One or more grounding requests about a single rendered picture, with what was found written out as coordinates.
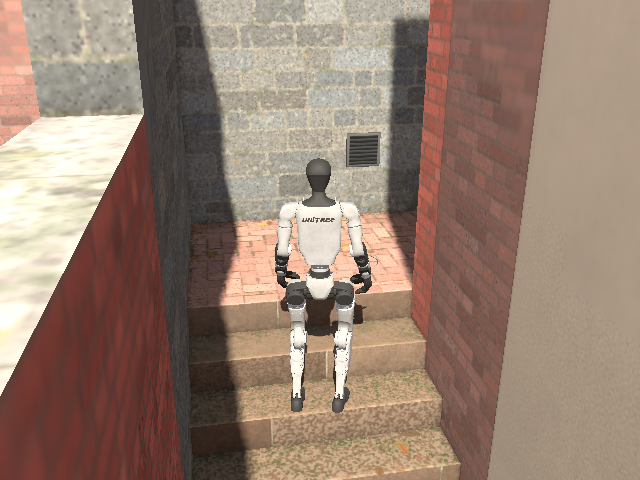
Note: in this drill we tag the stairs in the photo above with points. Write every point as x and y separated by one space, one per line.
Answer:
241 423

